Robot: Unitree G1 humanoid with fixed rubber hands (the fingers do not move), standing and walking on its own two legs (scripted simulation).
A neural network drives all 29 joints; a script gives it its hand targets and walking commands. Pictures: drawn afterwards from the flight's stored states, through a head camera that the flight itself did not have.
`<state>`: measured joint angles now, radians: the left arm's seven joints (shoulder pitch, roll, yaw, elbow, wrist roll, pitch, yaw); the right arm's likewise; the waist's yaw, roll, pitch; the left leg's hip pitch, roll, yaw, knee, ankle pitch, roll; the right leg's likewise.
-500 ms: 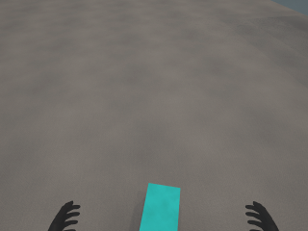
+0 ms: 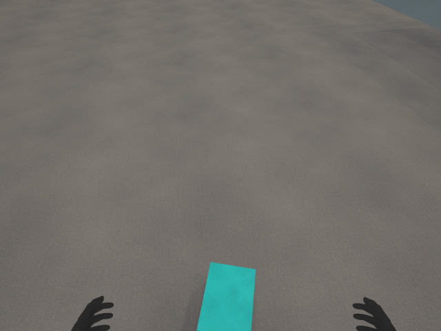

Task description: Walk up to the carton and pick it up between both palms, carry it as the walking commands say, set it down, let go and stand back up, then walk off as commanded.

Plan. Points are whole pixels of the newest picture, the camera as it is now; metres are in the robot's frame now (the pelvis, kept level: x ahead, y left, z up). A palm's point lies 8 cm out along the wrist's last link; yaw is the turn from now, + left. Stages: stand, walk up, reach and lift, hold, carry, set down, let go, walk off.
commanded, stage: stand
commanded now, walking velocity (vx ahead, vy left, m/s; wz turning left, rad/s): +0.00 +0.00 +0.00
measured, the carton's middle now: (228, 304) +0.39 -0.02 -0.70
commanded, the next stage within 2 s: walk off in 0.28 s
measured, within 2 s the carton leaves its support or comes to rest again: rests again in 1.88 s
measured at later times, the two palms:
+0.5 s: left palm out of the picture +0.10 +0.26 -0.09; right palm out of the picture +0.09 -0.29 -0.09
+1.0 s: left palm out of the picture +0.10 +0.18 -0.10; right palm (408, 329) +0.15 -0.35 -0.10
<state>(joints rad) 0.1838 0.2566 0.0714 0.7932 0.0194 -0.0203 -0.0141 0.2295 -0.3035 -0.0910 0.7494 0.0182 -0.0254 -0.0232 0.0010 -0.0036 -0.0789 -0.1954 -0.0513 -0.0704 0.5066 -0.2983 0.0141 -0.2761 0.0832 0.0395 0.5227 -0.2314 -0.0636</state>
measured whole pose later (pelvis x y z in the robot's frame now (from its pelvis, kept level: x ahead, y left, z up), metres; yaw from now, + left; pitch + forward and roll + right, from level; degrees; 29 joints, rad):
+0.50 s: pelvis -0.02 +0.00 +0.00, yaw +0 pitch -2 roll +1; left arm 0.18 0.26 0.07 0.86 0.02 -0.03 -0.01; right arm 0.23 -0.30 -0.09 0.81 0.02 -0.03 -0.02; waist 0.00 -0.01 -0.07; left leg -0.19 -0.05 -0.07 0.49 -0.26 0.01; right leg -0.28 0.08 0.04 0.50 -0.20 -0.07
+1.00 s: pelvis +0.04 -0.08 +0.01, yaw -2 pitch +0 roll +3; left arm 0.28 0.25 0.03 0.88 0.02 -0.05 -0.02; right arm 0.21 -0.24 -0.09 0.82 0.02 -0.02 0.02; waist 0.05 -0.04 -0.03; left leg -0.43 0.03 -0.05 1.04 -0.31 -0.03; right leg -0.17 0.04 0.02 0.48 -0.30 -0.08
